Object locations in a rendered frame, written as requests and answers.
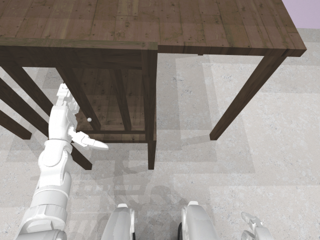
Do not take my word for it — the right robot hand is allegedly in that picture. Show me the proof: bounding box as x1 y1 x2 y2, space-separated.
241 211 274 240

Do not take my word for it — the robot left upper arm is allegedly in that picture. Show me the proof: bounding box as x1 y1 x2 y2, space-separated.
15 229 67 240

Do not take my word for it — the robot thigh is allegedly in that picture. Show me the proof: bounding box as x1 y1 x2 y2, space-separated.
181 204 220 240
101 207 135 240

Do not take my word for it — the left robot forearm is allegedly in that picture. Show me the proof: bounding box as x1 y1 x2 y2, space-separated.
13 138 73 240

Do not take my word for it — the left robot hand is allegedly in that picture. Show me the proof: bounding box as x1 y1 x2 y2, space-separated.
48 83 109 151

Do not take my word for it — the right robot thigh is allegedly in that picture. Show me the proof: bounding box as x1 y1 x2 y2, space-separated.
181 204 220 240

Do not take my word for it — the left robot thigh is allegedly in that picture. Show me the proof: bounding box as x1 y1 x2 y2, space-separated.
101 207 135 240

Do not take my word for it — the table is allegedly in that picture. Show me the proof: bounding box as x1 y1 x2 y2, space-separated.
0 0 307 141

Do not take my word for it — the chair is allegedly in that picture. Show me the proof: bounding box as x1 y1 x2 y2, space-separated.
0 37 158 170

